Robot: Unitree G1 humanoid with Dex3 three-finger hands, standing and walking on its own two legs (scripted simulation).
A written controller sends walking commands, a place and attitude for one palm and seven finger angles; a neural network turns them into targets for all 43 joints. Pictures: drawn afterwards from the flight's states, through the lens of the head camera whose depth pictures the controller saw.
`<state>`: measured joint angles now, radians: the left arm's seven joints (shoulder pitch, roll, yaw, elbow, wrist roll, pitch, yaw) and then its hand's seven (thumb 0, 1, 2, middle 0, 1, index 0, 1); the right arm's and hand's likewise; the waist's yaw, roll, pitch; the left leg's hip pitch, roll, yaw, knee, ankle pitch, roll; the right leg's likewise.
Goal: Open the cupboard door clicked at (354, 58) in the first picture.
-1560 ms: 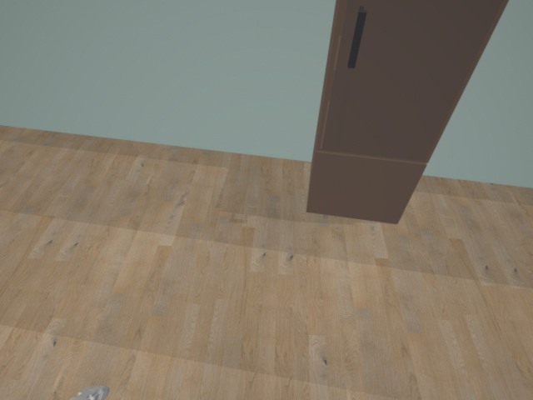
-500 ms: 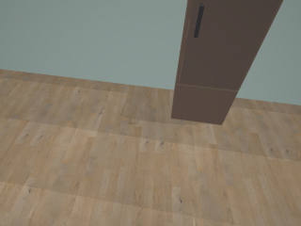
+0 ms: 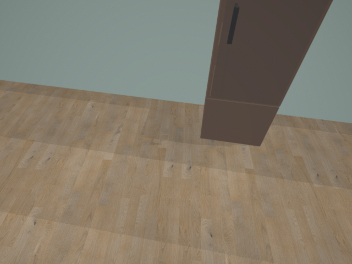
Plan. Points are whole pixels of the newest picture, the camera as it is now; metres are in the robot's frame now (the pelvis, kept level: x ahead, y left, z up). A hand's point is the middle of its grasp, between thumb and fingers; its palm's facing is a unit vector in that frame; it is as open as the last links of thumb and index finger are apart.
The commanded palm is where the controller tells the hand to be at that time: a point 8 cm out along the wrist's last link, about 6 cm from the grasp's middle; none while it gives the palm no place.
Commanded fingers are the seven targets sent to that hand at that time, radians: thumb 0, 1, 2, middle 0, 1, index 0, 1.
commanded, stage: walk to a spot facing it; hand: left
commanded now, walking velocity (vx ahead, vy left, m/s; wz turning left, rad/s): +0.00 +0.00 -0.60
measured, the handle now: (232, 24) +1.08 -0.19 +0.10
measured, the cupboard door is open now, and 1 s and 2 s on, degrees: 0 0 0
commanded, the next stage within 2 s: none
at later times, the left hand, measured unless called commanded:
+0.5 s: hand out of the picture +0.05 +0.16 -0.18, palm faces -0.16 -0.95 -0.28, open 7.4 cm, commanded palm none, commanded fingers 0.00 0.90 0.90 -0.20 -0.30 -0.20 -0.30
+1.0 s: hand out of the picture +0.13 +0.19 -0.18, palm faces -0.40 -0.89 -0.20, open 7.4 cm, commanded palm none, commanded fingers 0.00 0.90 0.90 -0.20 -0.30 -0.20 -0.30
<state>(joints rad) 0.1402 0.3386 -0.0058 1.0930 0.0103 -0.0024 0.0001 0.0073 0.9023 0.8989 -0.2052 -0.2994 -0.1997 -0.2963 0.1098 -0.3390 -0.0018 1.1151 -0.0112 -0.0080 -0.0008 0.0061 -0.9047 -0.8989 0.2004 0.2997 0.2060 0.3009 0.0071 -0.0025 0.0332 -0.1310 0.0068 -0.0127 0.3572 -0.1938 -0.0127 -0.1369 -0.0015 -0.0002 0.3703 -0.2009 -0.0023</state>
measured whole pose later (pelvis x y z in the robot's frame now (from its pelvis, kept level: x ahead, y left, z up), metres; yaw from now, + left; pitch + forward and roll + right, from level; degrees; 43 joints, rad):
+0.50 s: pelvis -0.03 -0.03 -0.02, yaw -13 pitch -1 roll +2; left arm 0.26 0.20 0.04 0.94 0.02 0.04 0.00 0.01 0.90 0.90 -0.20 -0.30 -0.20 -0.30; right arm 0.14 -0.24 -0.06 0.98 -0.01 0.06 -0.02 0.01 -0.91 -0.90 0.20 0.30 0.20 0.30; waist 0.03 0.04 0.10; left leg -0.45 0.06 0.02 1.05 -0.44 -0.05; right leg -0.32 0.05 0.00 0.64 -0.31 -0.08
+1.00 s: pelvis +0.00 +0.02 -0.01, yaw -30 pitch +1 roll -2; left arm 0.30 0.26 0.09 0.95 0.03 0.06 -0.03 0.01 0.90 0.90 -0.20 -0.30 -0.20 -0.30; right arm 0.22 -0.21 -0.04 0.91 -0.02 -0.02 -0.02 0.01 -0.91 -0.90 0.20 0.30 0.20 0.30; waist 0.03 -0.04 -0.03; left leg -0.18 0.01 0.04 0.48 -0.30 0.03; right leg -0.45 0.11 0.10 0.82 -0.38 0.00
